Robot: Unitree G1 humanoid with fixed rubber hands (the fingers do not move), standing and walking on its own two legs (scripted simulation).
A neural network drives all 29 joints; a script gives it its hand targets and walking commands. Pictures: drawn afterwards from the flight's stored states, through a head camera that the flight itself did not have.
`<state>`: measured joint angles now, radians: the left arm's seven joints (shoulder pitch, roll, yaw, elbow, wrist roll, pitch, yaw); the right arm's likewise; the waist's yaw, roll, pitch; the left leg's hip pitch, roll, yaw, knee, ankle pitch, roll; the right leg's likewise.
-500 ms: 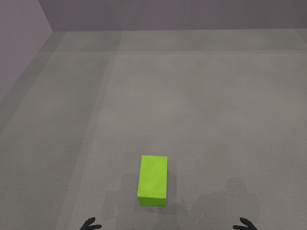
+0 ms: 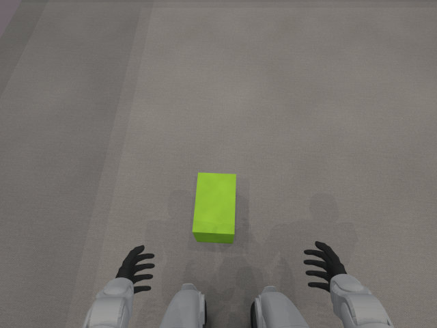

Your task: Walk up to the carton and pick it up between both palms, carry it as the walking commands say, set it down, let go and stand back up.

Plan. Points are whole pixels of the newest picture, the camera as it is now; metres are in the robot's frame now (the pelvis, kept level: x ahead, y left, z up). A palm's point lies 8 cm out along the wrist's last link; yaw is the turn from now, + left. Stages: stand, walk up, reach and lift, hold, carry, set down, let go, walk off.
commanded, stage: reach and lift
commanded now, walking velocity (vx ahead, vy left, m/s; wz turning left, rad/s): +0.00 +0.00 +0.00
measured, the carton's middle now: (215, 209) +0.50 +0.04 -0.62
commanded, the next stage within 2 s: none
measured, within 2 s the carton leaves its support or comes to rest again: neither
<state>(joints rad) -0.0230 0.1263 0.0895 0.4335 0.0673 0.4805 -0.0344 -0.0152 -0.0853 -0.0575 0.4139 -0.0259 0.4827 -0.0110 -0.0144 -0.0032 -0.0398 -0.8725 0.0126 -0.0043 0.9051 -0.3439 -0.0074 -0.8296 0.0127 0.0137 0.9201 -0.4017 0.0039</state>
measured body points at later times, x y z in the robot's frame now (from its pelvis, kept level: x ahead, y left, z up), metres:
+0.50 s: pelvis -0.05 +0.02 -0.04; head +0.16 +0.03 +0.36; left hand +0.35 +0.20 -0.15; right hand +0.34 -0.16 -0.14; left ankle +0.05 +0.12 -0.68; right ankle +0.02 -0.12 -0.68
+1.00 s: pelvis -0.03 +0.02 -0.05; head +0.28 +0.03 +0.28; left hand +0.49 +0.20 -0.17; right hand +0.47 -0.15 -0.17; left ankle +0.05 +0.12 -0.68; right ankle +0.02 -0.12 -0.68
